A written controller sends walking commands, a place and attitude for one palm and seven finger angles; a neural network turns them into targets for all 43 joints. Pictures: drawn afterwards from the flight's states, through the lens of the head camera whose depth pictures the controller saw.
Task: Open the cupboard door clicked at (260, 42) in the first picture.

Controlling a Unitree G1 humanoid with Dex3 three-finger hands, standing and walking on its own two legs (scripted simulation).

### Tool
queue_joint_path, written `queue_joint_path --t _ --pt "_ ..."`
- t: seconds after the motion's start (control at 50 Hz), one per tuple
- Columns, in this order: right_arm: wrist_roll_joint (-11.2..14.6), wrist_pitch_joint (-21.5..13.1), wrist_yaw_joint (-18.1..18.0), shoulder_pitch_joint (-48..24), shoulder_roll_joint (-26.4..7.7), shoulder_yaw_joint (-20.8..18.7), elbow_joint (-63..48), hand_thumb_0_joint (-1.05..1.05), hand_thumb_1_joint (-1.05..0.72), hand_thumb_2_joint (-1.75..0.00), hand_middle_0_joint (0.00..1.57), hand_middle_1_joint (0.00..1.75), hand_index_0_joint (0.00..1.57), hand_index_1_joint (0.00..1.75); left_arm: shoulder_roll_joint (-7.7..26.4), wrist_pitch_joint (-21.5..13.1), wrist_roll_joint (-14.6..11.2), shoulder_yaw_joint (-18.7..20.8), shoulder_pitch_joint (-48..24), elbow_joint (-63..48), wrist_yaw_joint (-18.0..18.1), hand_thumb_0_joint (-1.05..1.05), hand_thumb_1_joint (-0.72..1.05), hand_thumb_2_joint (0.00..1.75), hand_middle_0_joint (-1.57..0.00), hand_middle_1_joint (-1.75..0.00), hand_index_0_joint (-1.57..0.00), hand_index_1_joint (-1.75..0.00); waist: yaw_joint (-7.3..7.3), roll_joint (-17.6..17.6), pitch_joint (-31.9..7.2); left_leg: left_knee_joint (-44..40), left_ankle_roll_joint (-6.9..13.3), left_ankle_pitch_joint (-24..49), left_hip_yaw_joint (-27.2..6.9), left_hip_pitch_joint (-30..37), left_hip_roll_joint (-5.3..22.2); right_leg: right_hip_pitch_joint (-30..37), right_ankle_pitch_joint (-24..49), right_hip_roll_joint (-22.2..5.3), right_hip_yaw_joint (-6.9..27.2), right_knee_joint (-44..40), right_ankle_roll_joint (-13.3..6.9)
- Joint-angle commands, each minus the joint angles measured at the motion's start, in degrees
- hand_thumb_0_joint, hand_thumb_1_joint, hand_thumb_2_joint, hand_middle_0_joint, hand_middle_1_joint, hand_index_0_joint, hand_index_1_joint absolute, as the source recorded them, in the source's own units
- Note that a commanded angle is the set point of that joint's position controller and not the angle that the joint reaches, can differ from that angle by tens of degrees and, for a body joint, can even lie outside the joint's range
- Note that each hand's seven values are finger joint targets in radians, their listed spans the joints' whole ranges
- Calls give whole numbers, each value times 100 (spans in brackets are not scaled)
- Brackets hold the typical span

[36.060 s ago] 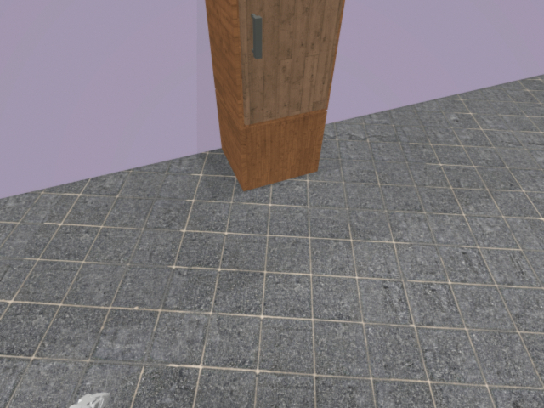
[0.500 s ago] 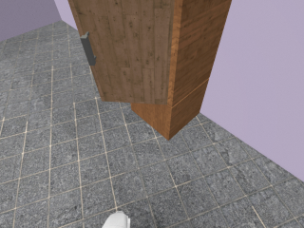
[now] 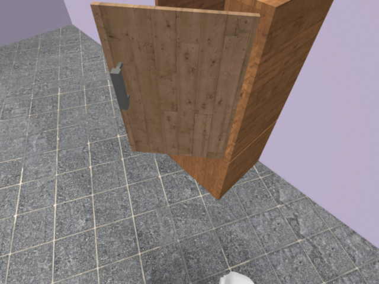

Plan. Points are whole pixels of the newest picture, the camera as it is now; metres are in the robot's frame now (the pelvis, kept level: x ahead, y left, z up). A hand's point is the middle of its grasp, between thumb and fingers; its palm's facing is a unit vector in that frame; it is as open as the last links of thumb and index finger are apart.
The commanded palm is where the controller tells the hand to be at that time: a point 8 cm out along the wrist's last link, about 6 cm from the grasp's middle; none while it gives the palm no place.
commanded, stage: come to a stop and stand still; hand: left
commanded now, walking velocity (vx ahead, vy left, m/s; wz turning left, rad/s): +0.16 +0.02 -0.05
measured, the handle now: (122, 86) +0.63 +0.27 +0.03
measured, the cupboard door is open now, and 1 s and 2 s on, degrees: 41 41 41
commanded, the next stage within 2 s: look again from close up in 1.44 s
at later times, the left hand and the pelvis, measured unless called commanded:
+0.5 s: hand (124, 281) +0.15 +0.17 -0.18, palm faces +0.07 -0.98 -0.18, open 7.3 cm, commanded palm none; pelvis +0.07 +0.00 -0.01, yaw +0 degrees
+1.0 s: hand out of the picture +0.04 +0.17 -0.17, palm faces +0.03 -0.97 -0.22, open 7.4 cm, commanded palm none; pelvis +0.05 +0.00 +0.00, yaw +0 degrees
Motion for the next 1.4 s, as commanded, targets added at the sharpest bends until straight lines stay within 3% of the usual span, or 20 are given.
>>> queue_joint_path --t 0.0,0.06,0.1,0.12,0.14,0.16,0.18,0.22,0.26,0.32,0.36,0.44,0.48,0.5,0.52,0.54,0.58,0.66,0.76,1.38 --pt "-25 37 37 617 -592 -78 18 0 -90 -90 20 30 20 30 51 -42 19 -45 180 -309 -74 0 90 90 -20 -30 -20 -30 -90 685 -116 -1143 734 1633 -887 -155 1568 504 312 -30 -75 -1202 33" --pt "-27 97 20 624 -625 -56 115 0 -90 -90 20 30 20 30 171 -52 19 -70 -14 -368 -57 0 90 90 -20 -30 -20 -30 -70 652 -48 -759 643 1805 -909 -251 1574 1110 485 132 -141 -2067 29" --pt "17 146 -12 542 -576 0 177 0 -90 -90 20 30 20 30 278 -67 7 -75 314 -245 -8 0 90 90 -20 -30 -20 -30 127 412 -235 -108 222 1914 -647 -461 1211 2053 1394 205 -96 -3052 51" --pt "62 160 -7 585 -388 33 182 0 -90 -90 20 30 20 30 591 -127 3 -45 530 -167 41 0 90 90 -20 -30 -20 -30 184 -224 -348 320 -120 1298 -510 -775 830 2618 2800 -148 504 -3434 -26" --pt "119 204 14 805 -321 52 185 0 -90 -90 20 30 20 30 940 -180 -9 -39 583 -113 79 0 90 90 -20 -30 -20 -30 54 -768 -608 597 -406 -52 -365 -1041 442 2947 4292 -1054 1383 -3509 -449" --pt "138 293 25 1031 -333 48 265 0 -90 -90 20 30 20 30 1171 -166 -60 -62 460 -120 93 0 90 90 -20 -30 -20 -30 -84 -884 -689 881 -524 -1291 -361 -712 282 2624 4765 -1606 1478 -3705 -926" --pt "153 357 23 1116 -224 44 339 0 -90 -90 20 30 20 30 1157 -131 -50 -90 231 -200 117 0 90 90 -20 -30 -20 -30 -165 -489 -717 1053 -523 -1574 -488 -424 303 2321 4947 -1629 1346 -3668 -1089" --pt "154 471 -13 1158 -234 22 455 0 -90 -90 20 30 20 30 1043 -102 -62 -67 -37 -231 211 0 90 90 -20 -30 -20 -30 -182 -1185 -872 1228 -545 -1431 -551 -544 401 2594 5788 -1339 1029 -3449 -1045" --pt "173 510 -21 1123 -284 2 482 0 -90 -90 20 30 20 30 1045 -64 -72 -47 -132 -251 250 0 90 90 -20 -30 -20 -30 -160 -976 -986 1130 -585 -1328 -606 -707 382 2906 6245 -1337 926 -3236 -1012" --pt "136 537 -13 1129 -226 -26 539 0 -90 -90 20 30 20 30 1045 11 -91 7 -315 -277 259 0 90 90 -20 -30 -20 -30 -217 -243 -928 339 -608 -238 -505 -275 392 2580 5165 -1130 777 -3042 -802" --pt "62 514 -24 1134 -420 -68 500 0 -90 -90 20 30 20 30 865 84 -128 3 -408 -386 219 0 90 90 -20 -30 -20 -30 -195 619 -855 63 -394 1775 -912 130 888 1887 3272 -555 342 -2798 -341" --pt "37 488 -40 532 -528 -94 218 0 -90 -90 20 30 20 30 500 231 -46 -61 -412 -382 179 0 90 90 -20 -30 -20 -30 -29 901 -1 -582 44 1402 -1192 -710 1287 1740 578 111 19 -2709 -15" --pt "40 474 -38 480 -507 -109 165 0 -90 -90 20 30 20 30 461 218 -26 -53 -240 -335 163 0 90 90 -20 -30 -20 -30 -17 790 -34 -571 -21 804 -1071 -677 1132 1764 749 72 126 -2952 -34" --pt "169 343 16 -111 -701 -116 -345 0 -90 -90 20 30 20 30 650 85 -85 -176 479 -108 404 0 90 90 -20 -30 -20 -30 111 1160 -196 784 -223 2146 -690 -355 1134 1490 2449 -411 533 -3026 -170" --pt "119 337 45 59 -541 -52 -518 0 -90 -90 20 30 20 30 954 -52 -7 -113 480 -218 373 0 90 90 -20 -30 -20 -30 -40 750 -569 1220 -370 2162 -541 -390 697 2006 4263 -591 663 -2935 -311" --pt "107 337 45 756 -278 -94 -409 0 -90 -90 20 30 20 30 1020 -94 -21 -54 195 -350 313 0 90 90 -20 -30 -20 -30 -340 478 -1152 804 -408 1036 -588 -233 521 2235 4404 -884 892 -2678 -525" --pt "93 384 47 865 -422 -98 -377 0 -90 -90 20 30 20 30 823 -37 -27 -142 -47 -472 296 0 90 90 -20 -30 -20 -30 -385 1 -1269 372 -294 952 -801 134 739 1934 2561 -488 474 -2734 -379" --pt "41 387 75 355 -633 -65 -617 0 -90 -90 20 30 20 30 569 101 4 -231 -7 -505 205 0 90 90 -20 -30 -20 -30 -198 280 185 -499 -49 -357 -1230 -870 985 1359 321 60 208 -3084 -93" --pt "34 385 118 419 -692 -30 -605 0 -90 -90 20 30 20 30 618 48 14 -276 363 -413 155 0 90 90 -20 -30 -20 -30 -198 290 353 -827 -63 -1491 -1193 -1036 790 1385 258 58 394 -3416 -119" --pt "59 278 49 1217 -135 177 591 0 -90 -90 20 30 20 30 453 -154 -83 -296 482 143 190 0 90 90 -20 -30 -20 -30 -210 163 88 -555 -264 -118 -732 -325 658 1802 724 -203 566 -4115 -218"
